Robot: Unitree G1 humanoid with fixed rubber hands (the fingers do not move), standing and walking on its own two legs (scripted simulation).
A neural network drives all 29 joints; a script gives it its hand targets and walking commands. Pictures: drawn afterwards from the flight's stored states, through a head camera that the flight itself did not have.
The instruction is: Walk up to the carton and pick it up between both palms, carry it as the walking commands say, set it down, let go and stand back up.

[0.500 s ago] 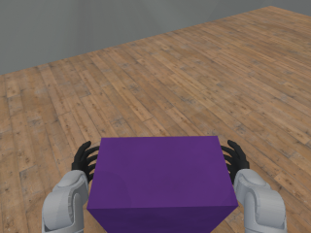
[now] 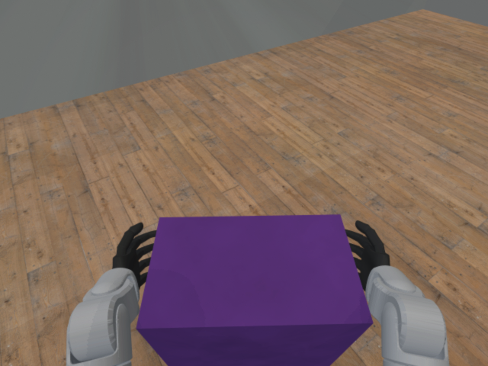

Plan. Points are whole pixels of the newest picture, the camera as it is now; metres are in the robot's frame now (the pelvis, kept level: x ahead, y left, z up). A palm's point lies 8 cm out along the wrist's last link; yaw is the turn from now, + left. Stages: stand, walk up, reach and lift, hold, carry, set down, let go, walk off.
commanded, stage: carry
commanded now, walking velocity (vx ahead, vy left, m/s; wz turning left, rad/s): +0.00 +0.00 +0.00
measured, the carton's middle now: (250, 299) +0.24 +0.00 -0.01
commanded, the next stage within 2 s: none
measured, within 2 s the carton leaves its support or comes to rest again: neither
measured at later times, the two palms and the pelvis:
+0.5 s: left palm (128, 274) +0.25 +0.19 +0.07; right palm (373, 271) +0.25 -0.18 +0.07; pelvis +0.00 +0.00 +0.00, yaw +0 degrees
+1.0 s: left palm (127, 277) +0.25 +0.19 +0.06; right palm (366, 271) +0.25 -0.18 +0.06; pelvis +0.00 +0.00 +0.00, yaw +0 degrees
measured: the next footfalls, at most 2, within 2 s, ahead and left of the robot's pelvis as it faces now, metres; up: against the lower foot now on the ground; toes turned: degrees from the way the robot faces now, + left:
none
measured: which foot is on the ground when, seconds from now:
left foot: down 0.00-1.00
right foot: down 0.00-1.00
